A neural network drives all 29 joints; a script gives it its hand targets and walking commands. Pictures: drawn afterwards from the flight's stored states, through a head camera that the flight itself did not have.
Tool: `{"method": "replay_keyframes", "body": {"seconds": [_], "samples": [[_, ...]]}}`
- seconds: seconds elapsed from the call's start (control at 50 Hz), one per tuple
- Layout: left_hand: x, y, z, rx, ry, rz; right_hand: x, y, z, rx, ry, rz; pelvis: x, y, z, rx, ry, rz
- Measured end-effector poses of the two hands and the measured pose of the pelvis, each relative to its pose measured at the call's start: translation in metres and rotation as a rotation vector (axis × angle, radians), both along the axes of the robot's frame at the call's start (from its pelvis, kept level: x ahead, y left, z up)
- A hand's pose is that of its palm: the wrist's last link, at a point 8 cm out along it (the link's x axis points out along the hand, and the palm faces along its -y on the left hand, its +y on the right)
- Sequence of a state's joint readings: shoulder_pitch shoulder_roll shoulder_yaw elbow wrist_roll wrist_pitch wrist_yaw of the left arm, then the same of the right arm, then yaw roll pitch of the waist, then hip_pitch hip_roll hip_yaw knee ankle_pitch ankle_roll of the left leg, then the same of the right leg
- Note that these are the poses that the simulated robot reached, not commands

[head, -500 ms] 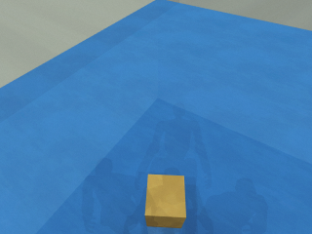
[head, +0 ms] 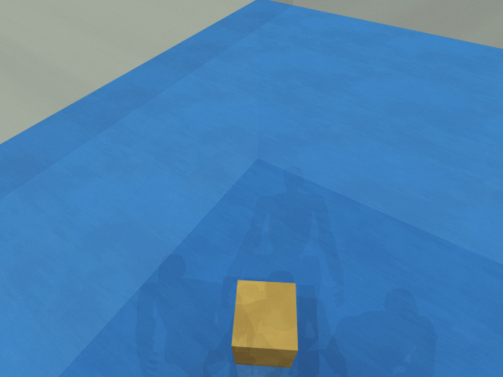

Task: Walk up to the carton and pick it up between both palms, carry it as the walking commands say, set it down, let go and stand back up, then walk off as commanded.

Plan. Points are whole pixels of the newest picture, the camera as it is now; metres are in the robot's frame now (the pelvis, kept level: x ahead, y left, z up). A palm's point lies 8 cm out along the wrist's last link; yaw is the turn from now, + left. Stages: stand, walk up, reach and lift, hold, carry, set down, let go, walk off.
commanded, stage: stand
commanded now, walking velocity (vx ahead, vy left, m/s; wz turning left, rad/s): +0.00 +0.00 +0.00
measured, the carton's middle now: (264, 324) +0.40 -0.01 -0.66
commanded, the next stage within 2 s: reach and lift in 0.14 s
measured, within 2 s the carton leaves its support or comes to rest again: neither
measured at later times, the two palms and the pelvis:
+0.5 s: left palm out of the picture +0.13 +0.22 -0.14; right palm out of the picture +0.14 -0.23 -0.14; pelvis -0.01 -0.01 -0.03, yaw +1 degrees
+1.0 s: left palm (156, 350) +0.21 +0.21 -0.18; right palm (377, 352) +0.20 -0.21 -0.18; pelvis -0.08 -0.01 -0.09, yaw +1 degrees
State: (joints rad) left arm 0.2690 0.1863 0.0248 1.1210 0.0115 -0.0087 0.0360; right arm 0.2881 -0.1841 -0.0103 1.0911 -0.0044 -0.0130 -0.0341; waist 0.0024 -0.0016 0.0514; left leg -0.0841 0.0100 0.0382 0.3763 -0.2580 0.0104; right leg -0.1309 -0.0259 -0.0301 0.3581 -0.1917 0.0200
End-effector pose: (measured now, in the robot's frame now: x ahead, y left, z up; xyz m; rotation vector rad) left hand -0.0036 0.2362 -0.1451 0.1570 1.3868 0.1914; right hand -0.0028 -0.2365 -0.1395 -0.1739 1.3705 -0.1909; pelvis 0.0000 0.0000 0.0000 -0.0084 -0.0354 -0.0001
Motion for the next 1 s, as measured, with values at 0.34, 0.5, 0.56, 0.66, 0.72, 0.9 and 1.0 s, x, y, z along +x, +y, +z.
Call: {"method": "replay_keyframes", "body": {"seconds": [0.34, 0.5, 0.56, 0.66, 0.72, 0.9, 1.0], "samples": [[0.157, 0.004, 0.021, -0.002, -0.151, -0.064, 0.158, -0.005, 0.015, 0.014, -0.135, 0.072, -0.021, -0.002, -0.024, 0.0, 0.154, 0.019], [0.135, -0.015, 0.006, -0.05, -0.079, -0.062, 0.138, 0.01, 0.002, 0.044, -0.071, 0.057, -0.011, -0.006, -0.026, -0.001, 0.259, 0.021], [0.136, -0.016, -0.004, -0.048, -0.122, -0.071, 0.135, 0.01, -0.007, 0.041, -0.114, 0.052, -0.016, -0.007, -0.035, -0.001, 0.3, 0.018], [0.153, -0.014, -0.018, -0.042, -0.212, -0.102, 0.147, 0.009, -0.019, 0.041, -0.206, 0.052, -0.031, -0.009, -0.054, -0.001, 0.341, 0.014], [0.163, -0.016, -0.023, -0.048, -0.25, -0.113, 0.155, 0.012, -0.024, 0.045, -0.243, 0.052, -0.041, -0.009, -0.063, 0.0, 0.344, 0.013], [0.181, -0.022, -0.032, -0.054, -0.312, -0.105, 0.178, 0.021, -0.033, 0.059, -0.315, 0.052, -0.07, -0.009, -0.078, 0.006, 0.314, 0.012], [0.209, -0.022, -0.033, -0.052, -0.356, -0.106, 0.205, 0.022, -0.038, 0.053, -0.354, 0.051, -0.085, -0.009, -0.087, 0.008, 0.322, 0.016]]}}
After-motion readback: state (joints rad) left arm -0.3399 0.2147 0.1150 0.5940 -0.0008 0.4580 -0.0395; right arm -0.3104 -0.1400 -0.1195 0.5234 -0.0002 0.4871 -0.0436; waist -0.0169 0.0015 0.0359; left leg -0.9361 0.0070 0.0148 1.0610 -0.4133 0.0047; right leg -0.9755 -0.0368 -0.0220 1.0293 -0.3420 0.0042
